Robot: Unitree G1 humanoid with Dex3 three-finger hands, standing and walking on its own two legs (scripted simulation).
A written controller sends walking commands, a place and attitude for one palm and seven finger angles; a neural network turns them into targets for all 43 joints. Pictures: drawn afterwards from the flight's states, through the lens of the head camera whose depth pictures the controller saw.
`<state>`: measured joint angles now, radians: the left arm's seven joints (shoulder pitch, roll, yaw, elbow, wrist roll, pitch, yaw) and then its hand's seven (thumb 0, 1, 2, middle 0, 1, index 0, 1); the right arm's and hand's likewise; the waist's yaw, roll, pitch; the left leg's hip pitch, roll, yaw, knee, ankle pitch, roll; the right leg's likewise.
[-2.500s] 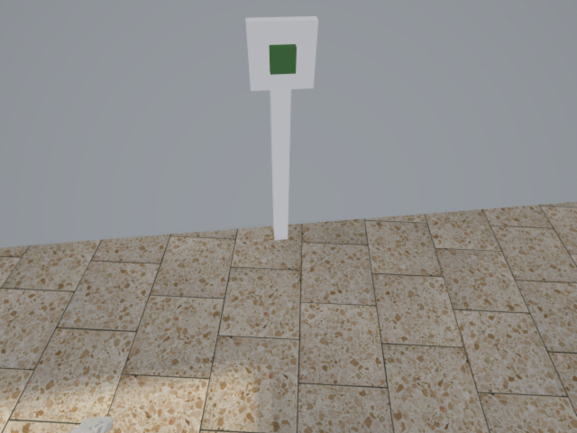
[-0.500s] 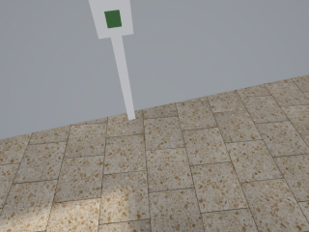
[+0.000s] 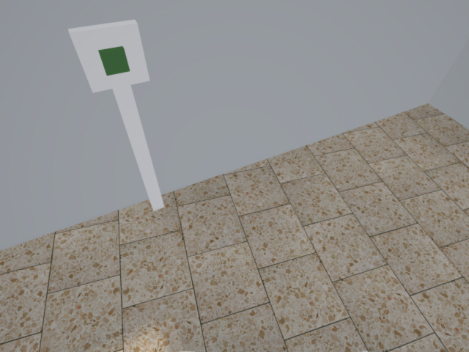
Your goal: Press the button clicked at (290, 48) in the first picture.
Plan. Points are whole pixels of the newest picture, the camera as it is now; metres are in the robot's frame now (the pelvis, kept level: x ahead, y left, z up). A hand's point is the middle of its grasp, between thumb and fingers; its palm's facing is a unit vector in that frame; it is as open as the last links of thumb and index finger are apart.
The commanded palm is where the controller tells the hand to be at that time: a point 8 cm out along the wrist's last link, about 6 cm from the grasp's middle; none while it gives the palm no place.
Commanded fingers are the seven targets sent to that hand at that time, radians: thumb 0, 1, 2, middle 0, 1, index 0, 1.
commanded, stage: walk to a spot facing it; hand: left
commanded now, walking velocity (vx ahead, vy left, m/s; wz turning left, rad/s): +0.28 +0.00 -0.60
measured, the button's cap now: (114, 60) +0.84 +0.48 +0.06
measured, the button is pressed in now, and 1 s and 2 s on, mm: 0 0 0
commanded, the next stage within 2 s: turn to face it in 1.34 s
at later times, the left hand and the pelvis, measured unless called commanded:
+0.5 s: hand (185, 270) +0.32 +0.16 -0.17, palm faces -0.38 -0.91 -0.18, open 7.4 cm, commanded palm none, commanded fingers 0.00 0.90 0.90 -0.20 -0.30 -0.20 -0.30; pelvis +0.12 +0.03 -0.01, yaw -21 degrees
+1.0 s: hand (193, 249) +0.38 +0.15 -0.19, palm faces -0.48 -0.86 -0.19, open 7.4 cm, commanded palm none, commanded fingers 0.00 0.90 0.90 -0.20 -0.30 -0.20 -0.30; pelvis +0.23 +0.01 -0.02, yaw -36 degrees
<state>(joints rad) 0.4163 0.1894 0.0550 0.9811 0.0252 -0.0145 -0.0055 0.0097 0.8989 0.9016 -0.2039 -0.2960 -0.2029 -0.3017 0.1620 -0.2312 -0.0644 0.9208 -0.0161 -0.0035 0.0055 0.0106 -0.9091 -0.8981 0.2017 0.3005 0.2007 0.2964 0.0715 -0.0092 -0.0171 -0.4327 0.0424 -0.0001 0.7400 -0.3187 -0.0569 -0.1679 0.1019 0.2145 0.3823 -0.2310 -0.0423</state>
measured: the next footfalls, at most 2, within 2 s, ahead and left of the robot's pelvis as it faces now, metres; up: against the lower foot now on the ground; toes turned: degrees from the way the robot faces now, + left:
left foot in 0.06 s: +0.10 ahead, +0.14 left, +0.00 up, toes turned -2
right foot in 0.56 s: +0.21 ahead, -0.12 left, +0.00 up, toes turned -29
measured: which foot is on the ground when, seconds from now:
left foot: up 0.00-0.04, down 0.06-0.56, up 0.58-0.96, down 0.98-1.00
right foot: down 0.00-0.06, up 0.08-0.54, down 0.56-0.98, up 1.00-1.00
